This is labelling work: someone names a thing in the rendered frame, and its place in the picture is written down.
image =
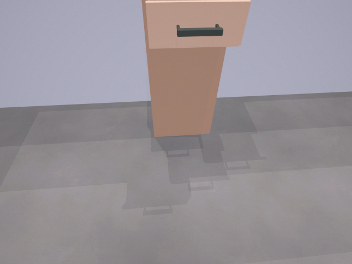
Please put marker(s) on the handle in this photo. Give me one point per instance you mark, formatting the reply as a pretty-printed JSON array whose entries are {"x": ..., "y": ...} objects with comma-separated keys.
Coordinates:
[{"x": 202, "y": 31}]

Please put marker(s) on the cabinet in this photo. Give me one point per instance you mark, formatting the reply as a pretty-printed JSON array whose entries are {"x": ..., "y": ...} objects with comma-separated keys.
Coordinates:
[{"x": 183, "y": 87}]

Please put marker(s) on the drawer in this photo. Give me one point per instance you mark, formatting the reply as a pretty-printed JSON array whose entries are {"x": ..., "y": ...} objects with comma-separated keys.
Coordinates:
[{"x": 163, "y": 16}]

